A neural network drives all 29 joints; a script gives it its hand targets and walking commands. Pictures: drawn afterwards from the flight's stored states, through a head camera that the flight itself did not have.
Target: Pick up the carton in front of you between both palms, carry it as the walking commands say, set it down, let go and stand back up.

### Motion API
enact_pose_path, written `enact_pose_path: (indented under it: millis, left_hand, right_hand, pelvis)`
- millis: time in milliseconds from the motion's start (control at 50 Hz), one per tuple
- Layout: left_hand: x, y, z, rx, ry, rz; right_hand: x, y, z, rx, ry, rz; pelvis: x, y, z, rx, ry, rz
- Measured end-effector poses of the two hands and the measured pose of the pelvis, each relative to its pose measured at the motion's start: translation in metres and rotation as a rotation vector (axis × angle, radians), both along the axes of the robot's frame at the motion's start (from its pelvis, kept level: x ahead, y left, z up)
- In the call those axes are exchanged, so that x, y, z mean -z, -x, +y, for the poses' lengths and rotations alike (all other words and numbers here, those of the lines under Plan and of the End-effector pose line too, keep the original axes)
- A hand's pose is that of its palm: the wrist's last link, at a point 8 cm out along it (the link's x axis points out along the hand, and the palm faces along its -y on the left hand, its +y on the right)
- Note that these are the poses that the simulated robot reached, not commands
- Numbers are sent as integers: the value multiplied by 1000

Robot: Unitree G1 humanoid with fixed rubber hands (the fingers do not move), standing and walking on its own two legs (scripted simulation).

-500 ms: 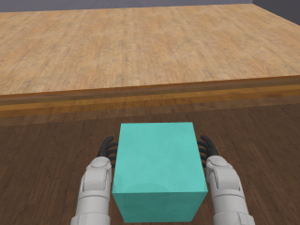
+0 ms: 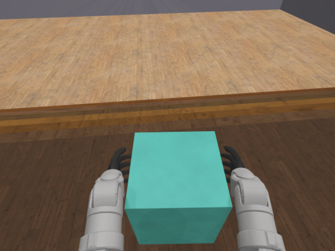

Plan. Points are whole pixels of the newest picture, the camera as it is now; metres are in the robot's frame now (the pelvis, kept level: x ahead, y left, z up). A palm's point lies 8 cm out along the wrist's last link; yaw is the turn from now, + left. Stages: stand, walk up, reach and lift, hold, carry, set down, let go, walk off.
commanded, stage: hold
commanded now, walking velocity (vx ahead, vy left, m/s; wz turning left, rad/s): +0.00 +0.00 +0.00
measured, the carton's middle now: (175, 189) +0.29 +0.00 -0.02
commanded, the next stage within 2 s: carry in 0.98 s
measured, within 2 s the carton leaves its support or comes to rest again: neither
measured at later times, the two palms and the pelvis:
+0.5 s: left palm (115, 174) +0.29 +0.15 +0.05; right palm (236, 172) +0.29 -0.15 +0.05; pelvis +0.01 +0.00 +0.00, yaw +0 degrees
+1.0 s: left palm (115, 175) +0.29 +0.15 +0.05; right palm (236, 173) +0.29 -0.15 +0.05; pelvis +0.00 +0.00 +0.00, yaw +0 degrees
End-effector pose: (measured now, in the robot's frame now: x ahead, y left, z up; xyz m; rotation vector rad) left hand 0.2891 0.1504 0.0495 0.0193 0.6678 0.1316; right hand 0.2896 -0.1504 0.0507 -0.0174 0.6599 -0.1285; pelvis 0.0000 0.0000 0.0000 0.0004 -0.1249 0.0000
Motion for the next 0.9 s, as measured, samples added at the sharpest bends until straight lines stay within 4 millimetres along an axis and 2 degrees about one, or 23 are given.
enact_pose_path:
  millis: [580, 900]
  left_hand:
    - [0, -5, 0, 10, -14, 3]
    - [0, -2, 0, 6, -11, 2]
  right_hand:
    - [0, -5, 0, -9, 15, 3]
    - [0, -2, 0, -7, 11, 2]
  pelvis:
    - [-2, -10, 0, 0, 0, 5]
    - [-1, -6, 0, 0, 0, 4]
